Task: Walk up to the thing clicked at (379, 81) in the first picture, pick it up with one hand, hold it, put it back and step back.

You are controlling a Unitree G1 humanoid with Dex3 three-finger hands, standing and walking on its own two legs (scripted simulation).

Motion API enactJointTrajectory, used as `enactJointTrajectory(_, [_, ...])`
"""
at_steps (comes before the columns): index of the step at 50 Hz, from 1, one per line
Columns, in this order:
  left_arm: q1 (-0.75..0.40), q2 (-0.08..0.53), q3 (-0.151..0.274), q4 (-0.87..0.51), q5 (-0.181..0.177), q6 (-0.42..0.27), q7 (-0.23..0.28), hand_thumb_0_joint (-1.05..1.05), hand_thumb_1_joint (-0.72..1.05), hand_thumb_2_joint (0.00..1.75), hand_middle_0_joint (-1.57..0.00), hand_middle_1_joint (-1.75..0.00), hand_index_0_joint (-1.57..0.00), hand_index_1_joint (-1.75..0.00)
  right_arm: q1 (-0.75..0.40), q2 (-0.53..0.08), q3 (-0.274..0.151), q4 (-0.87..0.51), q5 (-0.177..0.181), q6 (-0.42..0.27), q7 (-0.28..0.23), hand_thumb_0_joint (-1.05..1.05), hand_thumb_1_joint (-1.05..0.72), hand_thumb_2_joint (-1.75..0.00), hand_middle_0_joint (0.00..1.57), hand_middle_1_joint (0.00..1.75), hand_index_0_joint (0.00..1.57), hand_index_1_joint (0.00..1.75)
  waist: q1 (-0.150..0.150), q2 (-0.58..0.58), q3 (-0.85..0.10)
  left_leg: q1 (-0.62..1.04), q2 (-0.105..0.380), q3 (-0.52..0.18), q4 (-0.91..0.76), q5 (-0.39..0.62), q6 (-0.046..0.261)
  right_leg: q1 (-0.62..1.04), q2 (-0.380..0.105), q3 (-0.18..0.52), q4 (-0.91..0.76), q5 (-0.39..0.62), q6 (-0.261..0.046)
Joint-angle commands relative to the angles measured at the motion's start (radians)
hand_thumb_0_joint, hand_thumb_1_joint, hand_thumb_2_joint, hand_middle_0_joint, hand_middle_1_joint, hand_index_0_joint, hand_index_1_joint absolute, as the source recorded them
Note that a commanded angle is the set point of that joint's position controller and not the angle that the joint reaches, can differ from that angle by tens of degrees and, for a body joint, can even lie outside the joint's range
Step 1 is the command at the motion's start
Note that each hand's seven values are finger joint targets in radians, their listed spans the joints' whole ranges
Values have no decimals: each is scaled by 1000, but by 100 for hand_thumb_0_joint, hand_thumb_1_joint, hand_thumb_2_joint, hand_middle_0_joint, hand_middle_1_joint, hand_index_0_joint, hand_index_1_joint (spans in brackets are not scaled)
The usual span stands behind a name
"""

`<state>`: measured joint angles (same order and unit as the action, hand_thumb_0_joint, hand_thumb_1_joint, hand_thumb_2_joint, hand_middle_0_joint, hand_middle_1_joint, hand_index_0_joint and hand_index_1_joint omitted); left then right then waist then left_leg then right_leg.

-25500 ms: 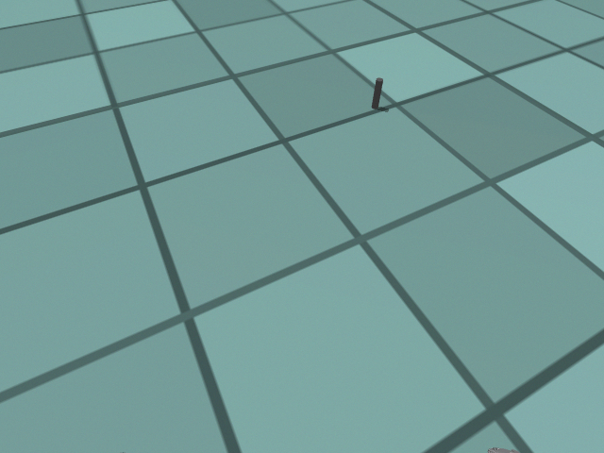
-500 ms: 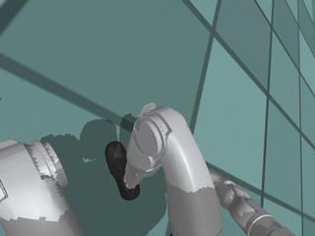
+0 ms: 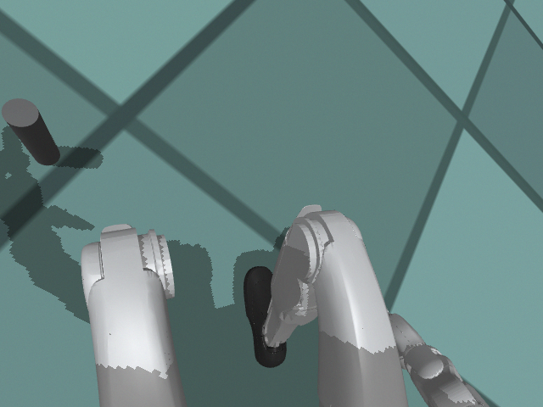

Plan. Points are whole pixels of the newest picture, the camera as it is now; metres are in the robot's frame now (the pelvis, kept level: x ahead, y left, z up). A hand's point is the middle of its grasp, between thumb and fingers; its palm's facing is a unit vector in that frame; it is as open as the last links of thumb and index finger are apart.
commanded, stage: home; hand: left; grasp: from the side
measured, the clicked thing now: (35, 137) +0.48 +0.30 -0.23
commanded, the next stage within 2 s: none
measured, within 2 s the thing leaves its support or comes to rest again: neither
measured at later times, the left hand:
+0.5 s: hand out of the picture +0.30 +0.33 +0.06, palm faces +0.24 -0.85 -0.48, open 17.1 cm
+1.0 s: hand out of the picture +0.26 +0.24 +0.27, palm faces +0.28 -0.90 -0.35, open 17.5 cm
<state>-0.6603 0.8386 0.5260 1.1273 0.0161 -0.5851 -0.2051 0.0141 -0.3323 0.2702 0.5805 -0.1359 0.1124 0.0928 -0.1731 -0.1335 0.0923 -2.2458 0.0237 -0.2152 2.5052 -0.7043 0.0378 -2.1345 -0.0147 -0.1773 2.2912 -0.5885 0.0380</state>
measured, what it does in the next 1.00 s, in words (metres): rises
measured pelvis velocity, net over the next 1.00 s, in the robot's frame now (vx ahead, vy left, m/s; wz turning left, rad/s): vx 0.09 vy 0.00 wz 0.19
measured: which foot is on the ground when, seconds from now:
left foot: down 0.00-1.00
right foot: down 0.00-1.00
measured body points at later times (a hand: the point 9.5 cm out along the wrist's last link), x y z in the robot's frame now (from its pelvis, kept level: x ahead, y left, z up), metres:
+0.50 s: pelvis +0.02 -0.02 +0.16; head +0.21 +0.05 +0.56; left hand +0.28 +0.37 +0.09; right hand +0.23 -0.23 +0.03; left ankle +0.08 +0.11 -0.29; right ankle +0.14 -0.13 -0.29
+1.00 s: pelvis +0.09 +0.00 +0.36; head +0.16 +0.02 +0.80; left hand +0.24 +0.29 +0.29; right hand +0.29 -0.22 +0.27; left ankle +0.08 +0.11 -0.29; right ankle +0.14 -0.13 -0.29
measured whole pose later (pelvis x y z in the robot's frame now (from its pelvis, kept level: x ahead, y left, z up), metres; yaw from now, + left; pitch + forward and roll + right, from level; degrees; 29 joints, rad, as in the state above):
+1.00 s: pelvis +0.09 +0.00 +0.36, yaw +11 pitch +17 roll -3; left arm 0.27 0.26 0.05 0.20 -0.01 0.21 0.17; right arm 0.24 -0.22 0.02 0.50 0.05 -0.01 -0.15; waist -0.05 0.02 -0.16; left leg -0.94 0.04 -0.03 1.20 -0.56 -0.01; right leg -0.93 -0.02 -0.06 1.14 -0.51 0.01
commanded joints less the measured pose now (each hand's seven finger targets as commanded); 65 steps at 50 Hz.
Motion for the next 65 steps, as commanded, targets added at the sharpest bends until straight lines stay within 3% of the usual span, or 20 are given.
enactJointTrajectory(1, [-268, 378, 67, -354, 50, 48, 71, 0, -53, 14, -8, -9, -8, -9, 149, -286, -173, -11, 43, 25, -27, 0, -95, -90, 20, 30, 20, 30, 7, 643, -732, 605, 32, 48, -453, 178, -52, 190, 38, -18, -149, 109, -80])
enactJointTrajectory(2, [-266, 339, 49, -370, 53, 75, 80, 0, -47, 10, -6, -7, -6, -7, 157, -271, -186, -11, 51, 28, -32, 0, -90, -90, 20, 30, 20, 30, 9, 621, -739, 595, 27, 59, -461, 165, -48, 192, 38, -8, -163, 100, -82])
enactJointTrajectory(4, [-137, 322, 69, -378, 66, 127, 102, 0, -49, 10, -6, -7, -6, -7, 155, -254, -208, -25, 67, 35, -39, 0, -90, -90, 20, 30, 20, 30, 58, 595, -739, 600, 22, 70, -497, 153, -48, 192, 33, 5, -183, 84, -81])
enactJointTrajectory(7, [-34, 135, -22, -395, 67, 204, 114, 0, -46, 11, -7, -8, -7, -8, 153, -223, -255, -45, 91, 32, -45, 0, -90, -90, 20, 30, 20, 30, 59, 525, -755, 595, 15, 80, -557, 95, -39, 190, 28, 18, -229, 51, -83])
enactJointTrajectory(11, [97, 24, -80, -511, 58, 306, 149, 0, -49, 10, -7, -8, -7, -8, 170, -202, -314, -82, 130, 25, -56, 0, -90, -90, 20, 30, 20, 30, 79, 371, -809, 594, 1, 105, -639, 16, -19, 292, 27, 51, -357, -8, -76])
enactJointTrajectory(13, [150, -9, -110, -586, 50, 353, 168, 0, -51, 9, -7, -7, -7, -7, 161, -189, -326, -95, 147, 21, -64, 0, -90, -90, 20, 30, 20, 30, 78, 309, -805, 591, -4, 114, -674, -10, -8, 353, 28, 65, -424, -30, -71])
enactJointTrajectory(16, [225, 21, -88, -768, 41, 406, 206, 0, -51, 9, -7, -7, -7, -7, 159, -171, -341, -126, 170, 13, -87, 0, -90, -90, 20, 30, 20, 30, 117, 281, -850, 661, -4, 123, -748, -22, -5, 457, 24, 90, -505, -47, -68])
enactJointTrajectory(23, [375, -52, -110, -928, 24, 496, 282, 0, -51, 8, -6, -6, -6, -6, 157, -108, -341, -155, 187, -25, -147, 0, -90, -90, 20, 30, 20, 30, 123, 257, -826, 839, -6, 166, -889, 88, -3, 692, 18, 140, -696, 23, -64])
enactJointTrajectory(28, [578, -215, -195, -838, 8, 559, 311, 0, -53, 7, -6, -6, -5, -6, 162, -75, -336, -161, 188, -64, -179, 0, -90, -90, 20, 30, 20, 30, 125, 211, -756, 951, -11, 194, -989, 222, -5, 879, 15, 156, -840, 140, -60])
enactJointTrajectory(29, [539, -185, -184, -927, 5, 562, 319, 0, -53, 7, -5, -6, -5, -6, 177, -71, -338, -159, 187, -70, -184, 0, -90, -90, 20, 30, 20, 30, 130, 217, -791, 987, -11, 199, -1004, 266, -4, 941, 13, 162, -867, 187, -57])
enactJointTrajectory(31, [617, -266, -237, -862, 4, 590, 324, 0, -56, 5, -5, -5, -5, -5, 188, -63, -334, -150, 184, -88, -190, 0, -90, -90, 20, 30, 20, 30, 110, 196, -749, 1050, -10, 193, -1054, 309, -6, 989, 13, 159, -915, 233, -57])
enactJointTrajectory(37, [688, -301, -280, -940, -9, 646, 358, 0, -55, 5, -5, -5, -5, -5, 192, -46, -322, -165, 183, -123, -212, 0, -90, -90, 20, 30, 20, 30, 133, 200, -676, 1215, -11, 200, -1221, 348, -12, 1178, 10, 159, -1083, 266, -55])
enactJointTrajectory(41, [802, -401, -352, -940, -14, 692, 371, 0, -58, 4, -5, -5, -5, -5, 196, -30, -312, -168, 179, -145, -229, 0, -90, -90, 20, 30, 20, 30, 129, 211, -579, 1339, -6, 194, -1346, 356, -24, 1245, 16, 147, -1183, 259, -59])
enactJointTrajectory(44, [799, -363, -346, -1078, -18, 717, 391, 0, -58, 4, -5, -5, -5, -5, 213, -29, -311, -188, 183, -157, -245, 0, -90, -90, 20, 30, 20, 30, 144, 223, -560, 1428, -7, 199, -1424, 383, -26, 1345, 17, 141, -1260, 287, -56])
enactJointTrajectory(48, [957, -479, -441, -1076, -22, 761, 395, 0, -57, 4, -5, -5, -5, -5, 224, -10, -300, -207, 178, -172, -262, 0, -90, -90, 20, 30, 20, 30, 125, 210, -473, 1523, -7, 201, -1517, 436, -32, 1427, 25, 125, -1341, 336, -53])
enactJointTrajectory(51, [950, -438, -427, -1236, -25, 775, 407, 0, -55, 6, -5, -5, -5, -6, 231, -4, -299, -218, 175, -185, -275, 0, -90, -90, 20, 30, 20, 30, 136, 219, -457, 1587, -5, 199, -1573, 455, -32, 1500, 27, 119, -1394, 351, -53])
enactJointTrajectory(56, [1134, -550, -515, -1246, -29, 811, 396, 0, -59, 3, -5, -5, -5, -5, 222, 10, -292, -249, 168, -208, -283, 0, -90, -90, 20, 30, 20, 30, 136, 165, -334, 1616, -6, 192, -1647, 445, -32, 1535, 40, 93, -1454, 336, -51])
enactJointTrajectory(59, [1097, -476, -459, -1371, -24, 807, 393, 0, -57, 4, -5, -5, -5, -5, 208, 1, -296, -268, 165, -223, -285, 0, -90, -90, 20, 30, 20, 30, 149, 166, -328, 1641, -4, 191, -1676, 439, -33, 1573, 38, 95, -1478, 324, -50])
enactJointTrajectory(62, [1173, -561, -520, -1291, -25, 814, 379, 0, -60, 2, -4, -4, -4, -4, 214, 11, -290, -262, 161, -237, -283, 0, -90, -90, 20, 30, 20, 30, 140, 146, -263, 1647, -3, 192, -1694, 446, -35, 1562, 42, 90, -1489, 328, -49])
enactJointTrajectory(65, [1099, -521, -484, -1333, -19, 801, 374, 0, -57, 5, -5, -5, -5, -5, 207, 6, -292, -260, 155, -251, -279, 0, -90, -90, 20, 30, 20, 30, 135, 159, -255, 1649, -5, 190, -1708, 392, -32, 1571, 38, 95, -1508, 286, -47])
